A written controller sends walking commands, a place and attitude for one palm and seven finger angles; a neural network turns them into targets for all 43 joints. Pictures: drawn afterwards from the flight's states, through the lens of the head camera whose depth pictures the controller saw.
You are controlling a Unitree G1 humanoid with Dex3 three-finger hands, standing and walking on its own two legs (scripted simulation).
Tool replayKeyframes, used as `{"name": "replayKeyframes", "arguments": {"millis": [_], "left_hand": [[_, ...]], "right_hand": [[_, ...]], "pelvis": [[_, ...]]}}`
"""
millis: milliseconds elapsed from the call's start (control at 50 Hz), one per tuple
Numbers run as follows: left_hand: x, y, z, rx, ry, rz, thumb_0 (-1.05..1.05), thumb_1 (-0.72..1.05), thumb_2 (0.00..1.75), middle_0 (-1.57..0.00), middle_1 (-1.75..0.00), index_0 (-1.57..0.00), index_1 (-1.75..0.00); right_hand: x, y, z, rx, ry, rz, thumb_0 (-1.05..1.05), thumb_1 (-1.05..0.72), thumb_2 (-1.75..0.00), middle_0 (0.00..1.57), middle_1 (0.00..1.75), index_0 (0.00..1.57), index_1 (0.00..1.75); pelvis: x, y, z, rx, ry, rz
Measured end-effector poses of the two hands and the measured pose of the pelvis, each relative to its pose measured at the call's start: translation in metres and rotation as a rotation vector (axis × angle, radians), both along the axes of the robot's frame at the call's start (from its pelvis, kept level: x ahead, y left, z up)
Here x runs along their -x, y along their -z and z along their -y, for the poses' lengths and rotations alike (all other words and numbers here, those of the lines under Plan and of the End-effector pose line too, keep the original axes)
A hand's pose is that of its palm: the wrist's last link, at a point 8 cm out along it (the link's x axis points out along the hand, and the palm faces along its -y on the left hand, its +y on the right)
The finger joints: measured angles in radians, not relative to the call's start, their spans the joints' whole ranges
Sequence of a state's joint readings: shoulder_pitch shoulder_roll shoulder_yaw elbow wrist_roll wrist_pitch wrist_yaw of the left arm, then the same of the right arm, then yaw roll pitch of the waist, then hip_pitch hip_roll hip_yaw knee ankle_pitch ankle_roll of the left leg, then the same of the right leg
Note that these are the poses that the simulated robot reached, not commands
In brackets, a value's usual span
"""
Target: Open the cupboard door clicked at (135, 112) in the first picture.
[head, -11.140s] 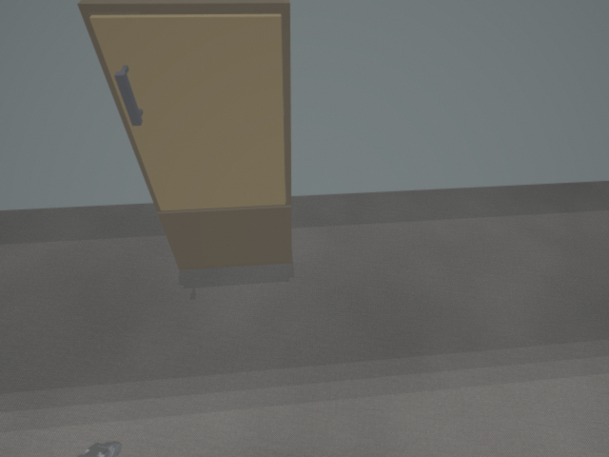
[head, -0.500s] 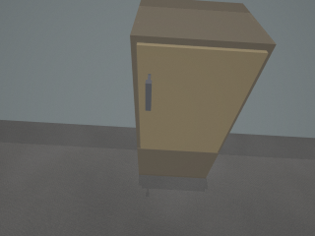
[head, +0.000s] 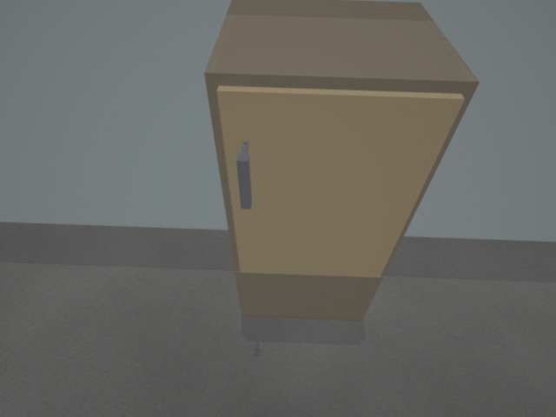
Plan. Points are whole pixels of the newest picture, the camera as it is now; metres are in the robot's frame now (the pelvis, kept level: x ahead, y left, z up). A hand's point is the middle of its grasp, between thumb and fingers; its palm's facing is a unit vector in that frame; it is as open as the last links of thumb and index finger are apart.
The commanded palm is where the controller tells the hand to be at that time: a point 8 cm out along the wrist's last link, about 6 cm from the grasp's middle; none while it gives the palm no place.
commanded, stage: shuffle to correct the standing spot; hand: left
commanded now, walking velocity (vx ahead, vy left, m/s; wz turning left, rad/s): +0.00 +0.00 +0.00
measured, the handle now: (245, 176) +0.55 +0.10 +0.01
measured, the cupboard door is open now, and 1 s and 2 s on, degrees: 0 0 0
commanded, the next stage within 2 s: come to a stop and stand still in 0.42 s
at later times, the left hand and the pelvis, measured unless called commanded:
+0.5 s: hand out of the picture +0.01 +0.12 -0.18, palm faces +0.01 -0.98 -0.21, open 7.4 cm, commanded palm none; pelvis +0.00 -0.06 -0.01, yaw -1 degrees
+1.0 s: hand out of the picture -0.03 +0.04 -0.20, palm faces +0.08 -0.97 -0.22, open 7.3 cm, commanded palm none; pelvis -0.01 -0.14 -0.03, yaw +2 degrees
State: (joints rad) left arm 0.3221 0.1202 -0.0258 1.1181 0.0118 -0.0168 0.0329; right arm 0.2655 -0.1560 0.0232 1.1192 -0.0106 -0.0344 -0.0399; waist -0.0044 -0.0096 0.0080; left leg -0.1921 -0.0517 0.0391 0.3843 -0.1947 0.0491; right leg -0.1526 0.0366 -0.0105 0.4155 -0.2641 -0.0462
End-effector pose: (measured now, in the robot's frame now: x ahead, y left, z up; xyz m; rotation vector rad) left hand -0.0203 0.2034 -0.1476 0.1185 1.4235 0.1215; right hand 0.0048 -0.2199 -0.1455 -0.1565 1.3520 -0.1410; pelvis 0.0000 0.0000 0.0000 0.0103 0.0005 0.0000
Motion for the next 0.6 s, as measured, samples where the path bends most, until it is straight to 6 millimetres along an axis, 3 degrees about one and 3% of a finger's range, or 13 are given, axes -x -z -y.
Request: {"name": "replayKeyframes", "arguments": {"millis": [340,520,600], "left_hand": [[-0.027,0.000,0.011,-0.031,0.008,0.012,0.00,0.92,0.90,-0.20,-0.30,-0.20,-0.29],[-0.025,0.000,0.038,-0.065,-0.001,0.020,0.00,0.91,0.90,-0.20,-0.30,-0.19,-0.29],[-0.017,-0.002,0.055,-0.070,-0.040,0.032,0.00,0.91,0.90,-0.20,-0.30,-0.20,-0.29]], "right_hand": [[-0.003,0.007,0.022,0.003,0.028,-0.039,0.01,-0.92,-0.90,0.20,0.30,0.20,0.30],[0.007,0.020,0.070,0.026,0.056,-0.066,0.00,-0.91,-0.90,0.20,0.30,0.21,0.30],[0.003,0.015,0.093,0.046,0.040,-0.076,0.01,-0.91,-0.90,0.20,0.30,0.20,0.30]], "pelvis": [[-0.012,0.004,0.026,-0.014,0.012,-0.006],[-0.002,0.014,0.062,-0.024,0.011,-0.022],[0.001,0.011,0.078,-0.022,-0.013,-0.018]]}}
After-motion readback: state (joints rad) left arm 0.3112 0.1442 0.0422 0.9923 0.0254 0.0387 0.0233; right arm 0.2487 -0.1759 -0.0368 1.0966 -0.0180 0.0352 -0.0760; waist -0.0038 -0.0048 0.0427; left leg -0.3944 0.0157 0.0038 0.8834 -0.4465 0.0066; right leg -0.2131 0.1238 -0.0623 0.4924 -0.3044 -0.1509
